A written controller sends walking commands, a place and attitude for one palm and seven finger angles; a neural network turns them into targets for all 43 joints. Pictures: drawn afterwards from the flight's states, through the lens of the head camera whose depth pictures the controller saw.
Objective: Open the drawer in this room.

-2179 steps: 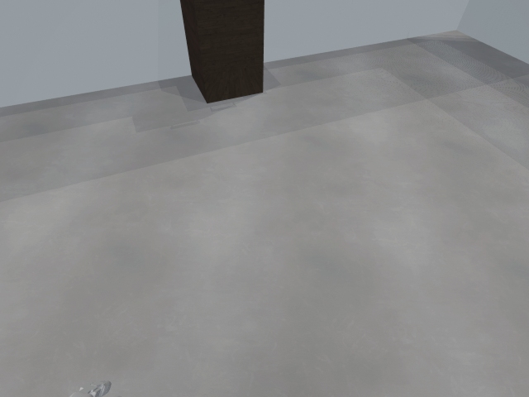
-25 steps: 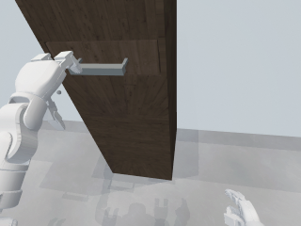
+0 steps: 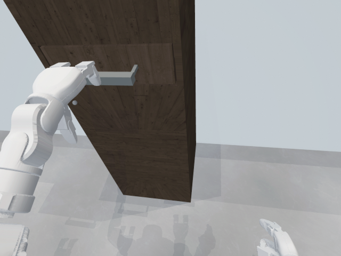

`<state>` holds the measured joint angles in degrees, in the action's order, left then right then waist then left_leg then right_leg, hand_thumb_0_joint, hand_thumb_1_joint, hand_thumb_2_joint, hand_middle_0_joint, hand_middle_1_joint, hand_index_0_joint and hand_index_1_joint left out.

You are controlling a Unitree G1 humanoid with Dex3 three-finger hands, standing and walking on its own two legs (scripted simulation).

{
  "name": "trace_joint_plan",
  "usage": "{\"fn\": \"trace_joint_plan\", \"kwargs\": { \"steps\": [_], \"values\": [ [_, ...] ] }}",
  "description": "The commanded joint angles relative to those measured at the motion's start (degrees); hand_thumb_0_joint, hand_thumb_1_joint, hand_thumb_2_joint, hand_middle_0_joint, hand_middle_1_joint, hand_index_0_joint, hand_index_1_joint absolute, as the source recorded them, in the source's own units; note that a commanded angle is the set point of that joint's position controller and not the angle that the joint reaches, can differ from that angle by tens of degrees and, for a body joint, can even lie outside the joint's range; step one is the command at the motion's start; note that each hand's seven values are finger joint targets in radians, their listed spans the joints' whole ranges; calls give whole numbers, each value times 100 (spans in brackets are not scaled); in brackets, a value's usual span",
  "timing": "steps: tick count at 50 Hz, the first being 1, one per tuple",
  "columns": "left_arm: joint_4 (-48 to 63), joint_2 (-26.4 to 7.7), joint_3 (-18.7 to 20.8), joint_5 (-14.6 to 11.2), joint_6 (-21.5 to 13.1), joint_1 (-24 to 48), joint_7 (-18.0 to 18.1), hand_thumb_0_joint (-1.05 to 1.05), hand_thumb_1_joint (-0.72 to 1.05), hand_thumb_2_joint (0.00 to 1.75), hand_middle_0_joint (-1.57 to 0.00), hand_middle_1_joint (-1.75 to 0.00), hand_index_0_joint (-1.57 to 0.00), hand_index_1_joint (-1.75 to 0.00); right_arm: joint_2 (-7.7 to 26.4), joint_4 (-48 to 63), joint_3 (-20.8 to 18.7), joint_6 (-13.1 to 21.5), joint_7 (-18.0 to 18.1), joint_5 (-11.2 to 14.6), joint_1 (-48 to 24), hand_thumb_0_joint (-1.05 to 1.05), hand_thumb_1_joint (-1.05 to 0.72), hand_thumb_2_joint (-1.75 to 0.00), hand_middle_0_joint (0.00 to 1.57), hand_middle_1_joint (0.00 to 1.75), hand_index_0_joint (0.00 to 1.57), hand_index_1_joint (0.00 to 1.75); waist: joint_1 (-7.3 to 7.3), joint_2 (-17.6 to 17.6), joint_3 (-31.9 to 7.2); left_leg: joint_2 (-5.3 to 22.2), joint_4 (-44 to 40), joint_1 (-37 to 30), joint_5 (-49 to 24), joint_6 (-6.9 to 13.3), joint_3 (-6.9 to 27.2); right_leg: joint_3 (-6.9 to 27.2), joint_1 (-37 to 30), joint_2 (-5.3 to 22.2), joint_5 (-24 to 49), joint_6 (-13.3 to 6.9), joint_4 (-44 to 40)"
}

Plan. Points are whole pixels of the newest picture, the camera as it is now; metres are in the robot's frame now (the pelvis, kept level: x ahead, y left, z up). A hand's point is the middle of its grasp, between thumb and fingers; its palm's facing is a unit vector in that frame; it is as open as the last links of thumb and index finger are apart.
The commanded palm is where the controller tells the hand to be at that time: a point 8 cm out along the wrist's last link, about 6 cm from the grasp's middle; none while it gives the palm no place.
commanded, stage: move the hooked fingers above the handle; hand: left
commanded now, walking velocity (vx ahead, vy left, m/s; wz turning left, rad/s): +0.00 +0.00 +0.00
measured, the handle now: (104, 73) +0.53 +0.25 +0.17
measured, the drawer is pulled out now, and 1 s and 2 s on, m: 0.00 0.00 0.00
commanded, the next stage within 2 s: none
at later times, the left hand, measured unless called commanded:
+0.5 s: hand (94, 98) +0.41 +0.22 +0.18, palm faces -0.02 -0.01 -1.00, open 13.8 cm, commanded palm +0.39 +0.24 +0.28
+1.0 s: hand (92, 80) +0.44 +0.23 +0.21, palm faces -0.02 +0.01 -1.00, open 14.0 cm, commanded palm +0.45 +0.24 +0.28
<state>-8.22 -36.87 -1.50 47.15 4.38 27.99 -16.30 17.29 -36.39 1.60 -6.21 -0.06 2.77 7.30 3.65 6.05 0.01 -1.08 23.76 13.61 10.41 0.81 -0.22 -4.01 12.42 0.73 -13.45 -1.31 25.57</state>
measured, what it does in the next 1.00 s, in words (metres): stands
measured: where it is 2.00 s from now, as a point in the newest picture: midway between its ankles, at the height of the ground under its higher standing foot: outside the picture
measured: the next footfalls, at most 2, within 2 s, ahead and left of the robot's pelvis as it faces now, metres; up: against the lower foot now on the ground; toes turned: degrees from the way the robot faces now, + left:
none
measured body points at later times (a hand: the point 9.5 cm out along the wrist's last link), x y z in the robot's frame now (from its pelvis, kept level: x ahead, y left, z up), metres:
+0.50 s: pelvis +0.02 +0.02 +0.00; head +0.05 -0.01 +0.45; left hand +0.40 +0.22 +0.23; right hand +0.20 -0.21 -0.12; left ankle +0.02 +0.11 -0.74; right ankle +0.00 -0.10 -0.74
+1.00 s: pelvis +0.03 +0.01 +0.00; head +0.06 -0.01 +0.45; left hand +0.44 +0.23 +0.26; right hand +0.18 -0.24 -0.12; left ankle +0.02 +0.11 -0.74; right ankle +0.00 -0.10 -0.74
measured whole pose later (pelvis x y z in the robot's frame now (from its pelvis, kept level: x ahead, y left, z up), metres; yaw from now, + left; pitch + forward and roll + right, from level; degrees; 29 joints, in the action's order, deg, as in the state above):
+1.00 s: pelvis +0.03 +0.01 +0.00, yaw +1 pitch +4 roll +0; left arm -20.9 -37.2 -8.2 47.3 -0.7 44.2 -19.1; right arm 16.9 -36.9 0.6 -7.9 2.5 3.6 11.1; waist 2.0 3.2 -1.3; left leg -2.2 25.4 16.3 13.1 1.7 0.5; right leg -4.7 14.1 1.8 -15.9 -0.4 26.1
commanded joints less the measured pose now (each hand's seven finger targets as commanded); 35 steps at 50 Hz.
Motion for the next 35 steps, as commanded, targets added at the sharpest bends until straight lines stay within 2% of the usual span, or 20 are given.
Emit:
{"fn": "trace_joint_plan", "kwargs": {
  "steps": [1, 6, 8, 11, 12, 14, 16, 17, 19, 20, 21, 22, 24, 25, 26, 28, 29, 31, 33, 35],
  "values": [
    [1318, -2077, 1386, -147, -477, 2188, 118, 0, -50, 30, -30, -120, -30, -120, 571, 987, -206, 301, 96, -62, -726, 0, -90, -90, 20, 30, 20, 30, 36, -690, -1936, -152, -122, -463, -1018, 171, 4, 377, -1015, 40, 1298, 9, -298],
    [1090, -2362, 1944, -344, -781, 2670, 554, 0, -50, 30, -30, -120, -30, -120, 521, 866, -245, 319, 96, -85, -498, 0, -90, -90, 20, 30, 20, 30, 120, -203, -1882, -109, -109, -537, -1606, 94, 39, 265, -926, -15, 1510, -60, -268],
    [926, -2255, 1993, -315, -703, 2465, 744, 0, -50, 30, -30, -120, -30, -120, 491, 874, -278, 315, 51, -93, -476, 0, -90, -90, 20, 30, 20, 30, 200, -234, -1970, -77, -84, -522, -1825, 82, 26, 271, -958, -15, 1683, -67, -195],
    [214, -1642, 1412, -218, -301, 2212, 748, 0, -50, 30, -30, -120, -30, -120, 559, 839, -300, 185, -28, -28, -464, 0, -90, -90, 20, 30, 20, 30, 88, -389, -1662, -45, -97, -366, -1732, 28, -59, 234, -725, -23, 1572, -72, -234],
    [127, -1594, 1252, -158, -149, 2100, 695, 0, -50, 30, -30, -120, -30, -120, 607, 871, -287, 149, -43, -4, -506, 0, -90, -90, 20, 30, 20, 30, 82, -425, -1540, -27, -109, -306, -1643, 35, -81, 235, -633, -28, 1537, -58, -229],
    [48, -1202, 655, -17, 140, 2135, 505, 0, -50, 30, -30, -120, -30, -120, 637, 938, -270, 71, -48, 48, -554, 0, -90, -90, 20, 30, 20, 30, -44, -624, -1521, -34, -124, -314, -1419, 58, -92, 232, -487, -30, 1365, -36, -260],
    [202, -945, 260, 46, 247, 2233, 282, 0, -50, 30, -30, -120, -30, -120, 654, 1025, -281, 46, -33, 88, -552, 0, -90, -90, 20, 30, 20, 30, -162, -758, -1615, -39, -99, -430, -1415, 92, -60, 236, -462, -31, 1374, -42, -281],
    [451, -1013, 200, 106, 233, 2398, 190, 0, -50, 30, -30, -120, -30, -120, 650, 1054, -275, 38, -31, 90, -565, 0, -90, -90, 20, 30, 20, 30, -182, -700, -1780, -57, -86, -548, -1407, 117, -30, 244, -417, -53, 1362, -27, -260],
    [1082, -840, -119, 137, 62, 3018, 69, 0, -50, 30, -30, -120, -30, -120, 568, 1121, -272, 79, 12, 74, -572, 0, -90, -90, 20, 30, 20, 30, -293, -481, -2128, -95, -34, -915, -1506, 159, 81, 257, -285, -68, 1293, -38, -221],
    [1271, -1006, 9, 139, -74, 3244, 78, 0, -50, 30, -30, -120, -30, -120, 554, 1077, -284, 104, 43, 53, -512, 0, -90, -90, 20, 30, 20, 30, -330, -421, -2214, -74, -19, -1072, -1608, 159, 142, 234, -219, -83, 1249, -47, -212],
    [1450, -986, -17, 44, -219, 3415, 83, 0, -50, 30, -30, -120, -30, -120, 528, 1060, -272, 150, 80, 9, -485, 0, -90, -90, 20, 30, 20, 30, -346, -323, -2243, -91, 15, -1185, -1710, 168, 168, 239, -192, -94, 1250, -63, -234],
    [1634, -1331, 350, 15, -383, 3571, 164, 0, -50, 30, -30, -120, -30, -120, 518, 1002, -291, 193, 102, 3, -411, 0, -90, -90, 20, 30, 20, 30, -299, -156, -2424, -59, 24, -1346, -1919, 149, 224, 242, -203, -105, 1287, -73, -218],
    [1612, -1571, 707, -45, -588, 3731, 372, 0, -50, 30, -30, -120, -30, -120, 476, 897, -276, 237, 123, -43, -305, 0, -90, -90, 20, 30, 20, 30, -220, 87, -2513, -24, 61, -1534, -2440, 68, 311, 199, -169, -127, 1353, -105, -190],
    [1441, -1695, 919, -86, -631, 3807, 510, 0, -50, 30, -30, -120, -30, -120, 475, 835, -276, 254, 113, -60, -216, 0, -90, -90, 20, 30, 20, 30, -170, 98, -2524, -15, 87, -1505, -2618, 31, 323, 174, -181, -140, 1413, -112, -175],
    [1234, -2084, 1327, -119, -650, 3920, 672, 0, -50, 30, -30, -120, -30, -120, 541, 736, -275, 249, 103, -86, -140, 0, -90, -90, 20, 30, 20, 30, -114, 55, -2506, -11, 82, -1348, -2683, -24, 310, 145, -305, -155, 1475, -135, -182],
    [418, -2078, 1570, -89, -520, 3814, 955, 0, -50, 30, -30, -120, -30, -120, 458, 616, -229, 204, 68, -83, -152, 0, -90, -90, 20, 30, 20, 30, 6, -178, -2235, 25, 41, -934, -2628, -50, 251, 91, -410, -150, 1558, -142, -120],
    [202, -1981, 1537, -90, -418, 3786, 1070, 0, -50, 30, -30, -120, -30, -120, 439, 588, -204, 154, 35, -81, -208, 0, -90, -90, 20, 30, 20, 30, 70, -241, -2152, 34, 14, -780, -2653, -76, 206, 75, -487, -141, 1640, -144, -105],
    [-348, -1780, 1330, -11, -113, 3706, 1187, 0, -50, 30, -30, -120, -30, -120, 460, 558, -209, 53, -36, -59, -298, 0, -90, -90, 20, 30, 20, 30, 135, -378, -2161, 36, -24, -601, -2612, -125, 100, 83, -650, -122, 1707, -156, -79],
    [-769, -1658, 1039, 170, 305, 3444, 1095, 0, -50, 30, -30, -120, -30, -120, 528, 607, -191, -58, -74, -47, -383, 0, -90, -90, 20, 30, 20, 30, 163, -480, -2218, 48, -39, -466, -2546, -114, -12, 143, -743, -80, 1848, -121, -31],
    [-1104, -1290, 449, 397, 721, 3218, 784, 0, -50, 30, -30, -120, -30, -120, 600, 717, -172, -194, -94, 14, -454, 0, -90, -90, 20, 30, 20, 30, 50, -688, -2126, 48, -63, -343, -2385, -74, -73, 154, -716, -48, 1911, -97, -42]
  ]
}}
